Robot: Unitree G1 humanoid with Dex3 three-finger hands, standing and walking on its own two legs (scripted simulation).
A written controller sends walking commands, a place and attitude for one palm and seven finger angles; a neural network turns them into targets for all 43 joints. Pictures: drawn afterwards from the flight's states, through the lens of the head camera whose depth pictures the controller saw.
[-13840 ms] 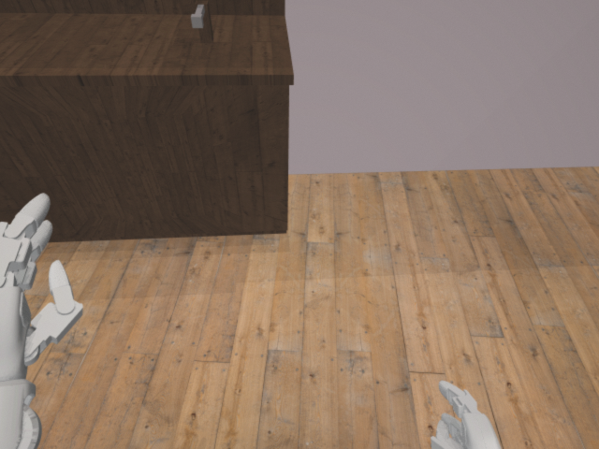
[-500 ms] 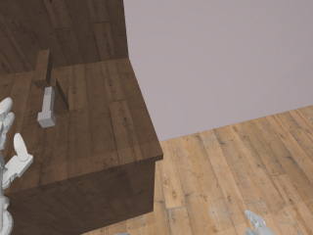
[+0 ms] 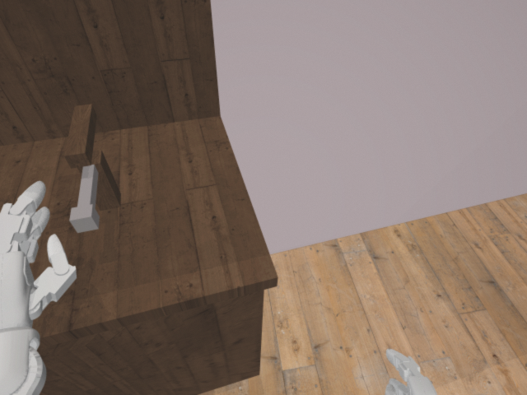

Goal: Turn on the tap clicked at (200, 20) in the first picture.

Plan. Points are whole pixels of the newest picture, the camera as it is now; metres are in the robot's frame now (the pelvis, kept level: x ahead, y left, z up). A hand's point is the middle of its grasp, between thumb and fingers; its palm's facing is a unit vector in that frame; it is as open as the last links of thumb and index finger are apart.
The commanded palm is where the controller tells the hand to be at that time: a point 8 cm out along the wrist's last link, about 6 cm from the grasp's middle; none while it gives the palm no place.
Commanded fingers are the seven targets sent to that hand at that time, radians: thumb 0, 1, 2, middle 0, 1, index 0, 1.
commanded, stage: come to a stop and stand still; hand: left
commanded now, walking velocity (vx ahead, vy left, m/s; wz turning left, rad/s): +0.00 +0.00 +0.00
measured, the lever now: (85, 218) +0.30 +0.30 +0.12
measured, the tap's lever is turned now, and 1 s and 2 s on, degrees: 0 0 0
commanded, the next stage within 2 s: look again from close up in 1.02 s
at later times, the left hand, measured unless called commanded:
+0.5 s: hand (74, 291) +0.20 +0.26 +0.12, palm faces +0.31 -0.89 -0.33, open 7.4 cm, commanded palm +0.15 +0.30 +0.18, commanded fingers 0.00 0.90 0.90 -0.20 -0.30 -0.20 -0.30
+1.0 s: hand (38, 245) +0.24 +0.31 +0.14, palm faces +0.39 -0.86 -0.33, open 7.4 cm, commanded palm +0.17 +0.34 +0.18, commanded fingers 0.00 0.90 0.90 -0.20 -0.30 -0.20 -0.30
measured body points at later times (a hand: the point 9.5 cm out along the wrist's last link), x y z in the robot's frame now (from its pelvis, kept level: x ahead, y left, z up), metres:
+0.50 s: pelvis -0.01 +0.03 +0.00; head -0.01 +0.04 +0.45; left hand +0.17 +0.30 +0.14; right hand +0.14 -0.21 -0.08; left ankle +0.01 +0.12 -0.74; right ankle +0.02 -0.09 -0.74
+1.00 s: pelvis +0.02 +0.06 +0.00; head +0.05 +0.10 +0.45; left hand +0.21 +0.36 +0.16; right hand +0.20 -0.16 -0.06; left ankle +0.01 +0.12 -0.74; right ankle +0.02 -0.09 -0.74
